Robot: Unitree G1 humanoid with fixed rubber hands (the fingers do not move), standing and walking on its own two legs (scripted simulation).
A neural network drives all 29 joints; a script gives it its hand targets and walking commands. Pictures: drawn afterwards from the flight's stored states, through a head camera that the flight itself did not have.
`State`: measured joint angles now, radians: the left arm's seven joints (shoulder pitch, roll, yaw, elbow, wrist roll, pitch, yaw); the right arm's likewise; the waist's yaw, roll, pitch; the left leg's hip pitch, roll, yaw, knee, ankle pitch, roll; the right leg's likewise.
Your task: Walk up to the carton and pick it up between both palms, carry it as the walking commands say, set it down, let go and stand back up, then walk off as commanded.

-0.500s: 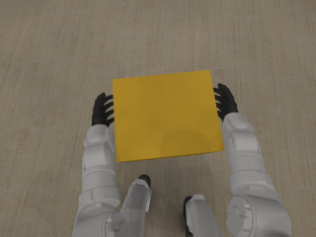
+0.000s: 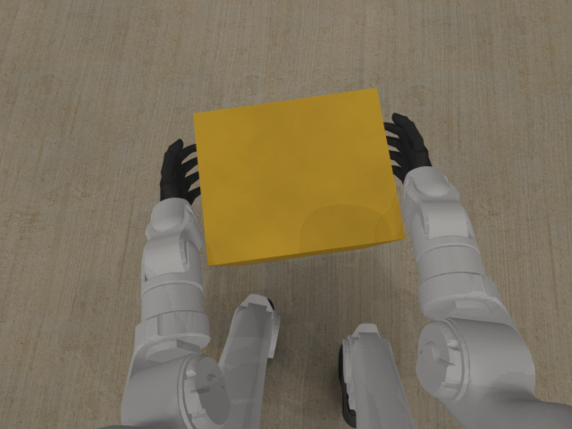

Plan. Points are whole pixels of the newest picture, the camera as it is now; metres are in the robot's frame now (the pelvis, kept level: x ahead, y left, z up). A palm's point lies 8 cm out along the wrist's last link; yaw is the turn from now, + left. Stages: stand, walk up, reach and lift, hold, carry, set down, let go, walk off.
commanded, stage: set down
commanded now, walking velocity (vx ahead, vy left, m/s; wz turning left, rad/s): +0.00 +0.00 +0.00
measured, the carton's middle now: (295, 194) +0.43 +0.07 -0.15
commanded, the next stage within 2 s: none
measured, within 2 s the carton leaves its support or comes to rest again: neither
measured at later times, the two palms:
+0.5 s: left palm (195, 200) +0.40 +0.23 -0.16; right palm (395, 176) +0.48 -0.08 -0.16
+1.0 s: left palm (208, 204) +0.41 +0.24 -0.25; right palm (379, 179) +0.51 -0.07 -0.25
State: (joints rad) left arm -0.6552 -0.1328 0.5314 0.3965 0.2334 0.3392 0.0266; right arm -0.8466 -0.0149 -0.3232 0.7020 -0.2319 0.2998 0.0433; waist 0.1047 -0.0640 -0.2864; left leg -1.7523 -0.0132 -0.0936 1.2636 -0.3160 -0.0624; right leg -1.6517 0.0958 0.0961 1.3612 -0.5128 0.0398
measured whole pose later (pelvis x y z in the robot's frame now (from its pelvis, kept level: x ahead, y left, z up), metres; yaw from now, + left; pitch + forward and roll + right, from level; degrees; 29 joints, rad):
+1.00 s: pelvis -0.05 -0.01 -0.14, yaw -1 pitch +51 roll -1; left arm -1.06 0.01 0.61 0.58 0.17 0.32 0.05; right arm -1.30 -0.18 -0.23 0.93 -0.15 0.29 -0.03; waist 0.13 -0.06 -0.09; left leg -2.24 -0.03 -0.11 1.70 -0.34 -0.10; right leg -2.15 0.15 0.09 1.84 -0.57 0.06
